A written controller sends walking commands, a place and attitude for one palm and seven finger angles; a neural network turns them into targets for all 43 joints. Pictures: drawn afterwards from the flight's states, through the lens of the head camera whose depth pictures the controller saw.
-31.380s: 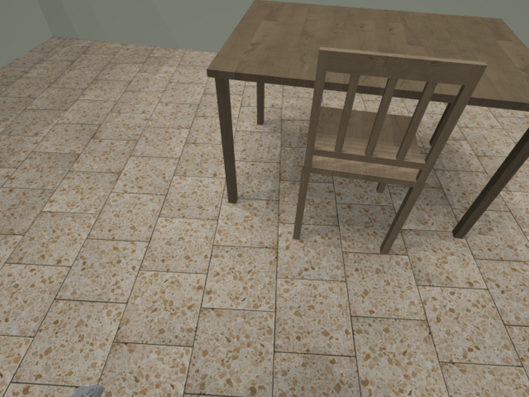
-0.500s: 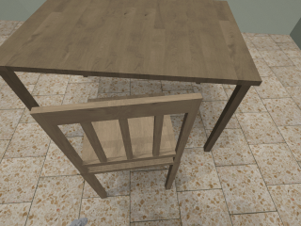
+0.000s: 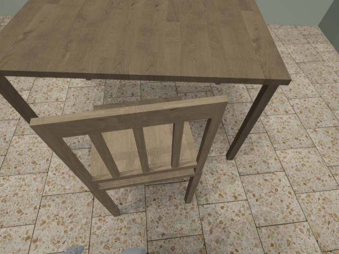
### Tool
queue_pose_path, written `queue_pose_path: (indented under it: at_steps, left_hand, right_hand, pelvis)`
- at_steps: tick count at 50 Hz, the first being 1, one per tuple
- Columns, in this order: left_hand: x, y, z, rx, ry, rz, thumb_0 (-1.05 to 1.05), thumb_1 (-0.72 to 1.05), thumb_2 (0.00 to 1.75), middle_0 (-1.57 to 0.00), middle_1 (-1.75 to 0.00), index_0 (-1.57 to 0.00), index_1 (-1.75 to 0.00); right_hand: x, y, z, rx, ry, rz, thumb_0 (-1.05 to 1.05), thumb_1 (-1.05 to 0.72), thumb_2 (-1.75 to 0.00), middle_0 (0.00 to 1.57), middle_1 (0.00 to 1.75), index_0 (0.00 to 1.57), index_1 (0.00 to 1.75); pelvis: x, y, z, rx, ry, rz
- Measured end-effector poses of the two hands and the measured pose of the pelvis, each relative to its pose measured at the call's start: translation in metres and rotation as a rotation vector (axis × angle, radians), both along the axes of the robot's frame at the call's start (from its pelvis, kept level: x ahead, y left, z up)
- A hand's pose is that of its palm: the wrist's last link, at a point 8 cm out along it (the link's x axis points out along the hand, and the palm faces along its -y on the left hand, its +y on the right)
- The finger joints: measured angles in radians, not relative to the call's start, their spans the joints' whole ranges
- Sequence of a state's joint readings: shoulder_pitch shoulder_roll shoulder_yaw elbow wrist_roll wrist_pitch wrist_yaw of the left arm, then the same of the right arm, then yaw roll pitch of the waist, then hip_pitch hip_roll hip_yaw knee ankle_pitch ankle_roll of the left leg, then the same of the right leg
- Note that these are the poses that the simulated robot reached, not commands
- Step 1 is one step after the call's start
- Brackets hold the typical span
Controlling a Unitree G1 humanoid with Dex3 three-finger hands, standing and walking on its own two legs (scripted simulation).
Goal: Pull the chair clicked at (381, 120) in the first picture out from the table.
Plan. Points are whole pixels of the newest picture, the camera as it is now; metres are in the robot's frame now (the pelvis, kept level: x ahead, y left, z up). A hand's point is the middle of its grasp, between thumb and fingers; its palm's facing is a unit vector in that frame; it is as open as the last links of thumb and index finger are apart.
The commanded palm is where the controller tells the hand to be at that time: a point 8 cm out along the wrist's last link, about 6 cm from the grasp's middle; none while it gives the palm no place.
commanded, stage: come to a stop and stand still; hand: left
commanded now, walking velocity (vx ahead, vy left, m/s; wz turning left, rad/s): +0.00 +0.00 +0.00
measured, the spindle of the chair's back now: (142, 151) +0.39 +0.11 -0.08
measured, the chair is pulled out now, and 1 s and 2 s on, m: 0.17 0.17 0.17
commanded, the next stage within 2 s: look again from close up in 0.54 s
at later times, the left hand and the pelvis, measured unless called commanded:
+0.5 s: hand out of the picture -0.01 +0.14 -0.16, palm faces +0.02 -0.98 -0.20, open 7.4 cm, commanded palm none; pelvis -0.01 -0.04 +0.01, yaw +1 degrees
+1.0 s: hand out of the picture +0.03 +0.17 -0.17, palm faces +0.03 -0.98 -0.22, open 7.4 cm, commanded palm none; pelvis +0.01 -0.01 +0.00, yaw +0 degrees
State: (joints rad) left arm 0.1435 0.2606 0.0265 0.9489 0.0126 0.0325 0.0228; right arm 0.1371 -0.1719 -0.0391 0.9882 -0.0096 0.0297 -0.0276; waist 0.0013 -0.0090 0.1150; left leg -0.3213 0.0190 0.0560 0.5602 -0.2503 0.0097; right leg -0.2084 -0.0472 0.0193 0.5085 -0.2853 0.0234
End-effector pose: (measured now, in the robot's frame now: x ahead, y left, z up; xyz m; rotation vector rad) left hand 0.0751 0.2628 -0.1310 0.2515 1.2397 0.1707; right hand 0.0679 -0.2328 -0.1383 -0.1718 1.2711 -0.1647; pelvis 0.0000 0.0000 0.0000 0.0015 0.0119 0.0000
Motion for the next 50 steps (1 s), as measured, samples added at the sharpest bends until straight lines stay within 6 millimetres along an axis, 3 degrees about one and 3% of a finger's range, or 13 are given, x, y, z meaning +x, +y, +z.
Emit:
queue_pose_path:
  at_steps: [10, 19, 27, 32, 36, 50]
  left_hand:
    - [-0.045, -0.053, 0.004, -0.059, 0.073, -0.012, 0.0, 0.91, 0.9, -0.2, -0.3, -0.2, -0.3]
    - [-0.077, -0.07, 0.002, -0.069, 0.121, 0.041, 0.0, 0.92, 0.9, -0.2, -0.3, -0.2, -0.3]
    - [-0.094, -0.082, -0.001, -0.089, 0.162, 0.069, 0.0, 0.91, 0.9, -0.2, -0.3, -0.2, -0.3]
    - [-0.094, -0.087, -0.003, -0.103, 0.162, 0.081, 0.0, 0.91, 0.9, -0.2, -0.3, -0.2, -0.3]
    - [-0.093, -0.085, -0.008, -0.1, 0.146, 0.065, 0.0, 0.91, 0.9, -0.2, -0.3, -0.2, -0.3]
    - [-0.049, -0.042, -0.011, -0.066, 0.056, 0.052, 0.0, 0.91, 0.9, -0.2, -0.3, -0.2, -0.3]
  right_hand:
    - [-0.054, -0.018, -0.001, 0.051, 0.073, -0.038, 0.0, -0.92, -0.9, 0.2, 0.29, 0.2, 0.29]
    - [-0.109, -0.025, -0.002, 0.057, 0.213, -0.055, 0.0, -0.91, -0.9, 0.2, 0.29, 0.2, 0.29]
    - [-0.13, -0.017, -0.002, 0.074, 0.265, -0.068, 0.0, -0.91, -0.9, 0.2, 0.29, 0.19, 0.29]
    - [-0.127, -0.011, -0.003, 0.083, 0.256, -0.068, 0.0, -0.91, -0.9, 0.2, 0.29, 0.2, 0.29]
    - [-0.109, -0.009, -0.007, 0.083, 0.198, -0.059, 0.0, -0.91, -0.9, 0.2, 0.29, 0.2, 0.29]
    - [-0.036, -0.003, -0.005, 0.026, 0.03, -0.008, 0.02, -0.93, -0.9, 0.2, 0.29, 0.2, 0.29]
  pelvis:
    - [-0.007, -0.02, 0.01, 0.001, -0.02, 0.007]
    - [-0.008, -0.033, 0.011, -0.001, -0.03, 0.018]
    - [-0.007, -0.037, 0.01, -0.002, -0.031, 0.021]
    - [-0.006, -0.037, 0.01, -0.003, -0.029, 0.023]
    - [-0.006, -0.032, 0.004, -0.027, -0.018, 0.024]
    - [0.013, -0.009, -0.002, -0.003, -0.013, 0.006]
